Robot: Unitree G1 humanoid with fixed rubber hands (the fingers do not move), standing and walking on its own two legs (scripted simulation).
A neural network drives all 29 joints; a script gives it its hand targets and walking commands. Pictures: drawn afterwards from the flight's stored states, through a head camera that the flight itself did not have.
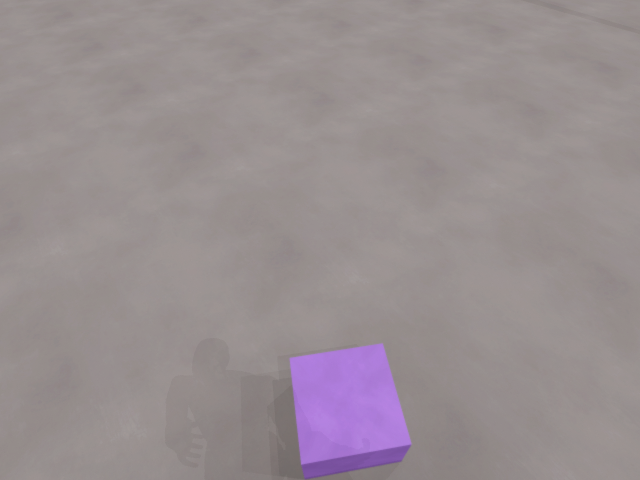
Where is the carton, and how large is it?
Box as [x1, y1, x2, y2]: [290, 343, 411, 478]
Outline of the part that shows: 382,343 290,358 300,458 305,478 400,461 411,444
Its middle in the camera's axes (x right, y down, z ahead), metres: +0.07 +0.48 +1.10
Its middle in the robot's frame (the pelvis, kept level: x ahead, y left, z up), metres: +0.44 -0.02 -0.67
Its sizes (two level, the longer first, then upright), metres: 0.277 0.275 0.185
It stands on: the floor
